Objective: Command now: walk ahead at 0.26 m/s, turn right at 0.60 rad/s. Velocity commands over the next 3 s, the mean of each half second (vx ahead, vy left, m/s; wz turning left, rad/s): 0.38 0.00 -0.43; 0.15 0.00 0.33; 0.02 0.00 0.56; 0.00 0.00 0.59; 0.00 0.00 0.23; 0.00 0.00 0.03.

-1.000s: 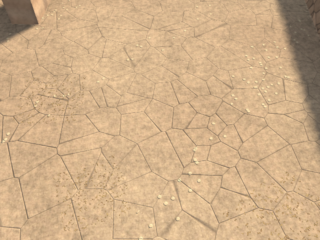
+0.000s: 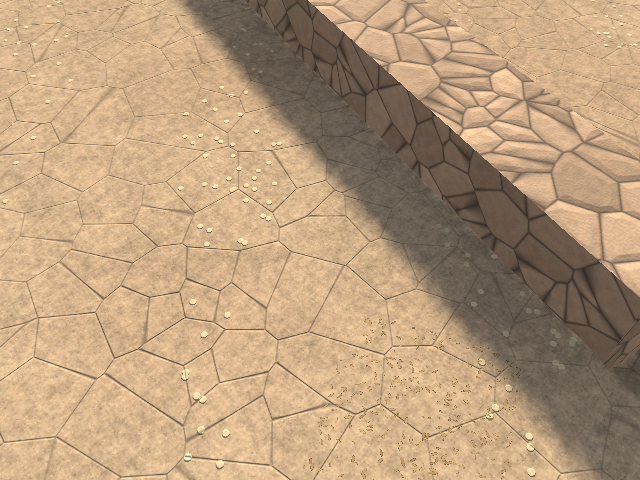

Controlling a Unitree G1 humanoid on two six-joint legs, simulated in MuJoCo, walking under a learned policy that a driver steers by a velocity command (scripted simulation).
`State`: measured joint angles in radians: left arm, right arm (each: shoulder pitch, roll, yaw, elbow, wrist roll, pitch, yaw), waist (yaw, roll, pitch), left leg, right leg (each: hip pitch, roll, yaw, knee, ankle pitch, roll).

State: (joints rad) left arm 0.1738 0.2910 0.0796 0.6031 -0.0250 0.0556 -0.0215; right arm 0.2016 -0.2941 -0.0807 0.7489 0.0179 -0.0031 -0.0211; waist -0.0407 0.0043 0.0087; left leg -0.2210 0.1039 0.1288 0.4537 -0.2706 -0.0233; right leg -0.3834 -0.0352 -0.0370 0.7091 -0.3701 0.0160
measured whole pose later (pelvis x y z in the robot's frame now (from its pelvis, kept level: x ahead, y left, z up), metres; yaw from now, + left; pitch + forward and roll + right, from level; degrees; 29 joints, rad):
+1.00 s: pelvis +0.35 -0.06 -0.01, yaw +2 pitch +2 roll +0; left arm 0.15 0.28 0.04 0.64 0.03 -0.03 0.03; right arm 0.19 -0.34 -0.07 0.70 0.01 0.03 -0.02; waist -0.04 0.03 0.02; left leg -0.39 -0.12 -0.15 0.72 -0.43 0.02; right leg -0.36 0.02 0.06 0.52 -0.17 0.01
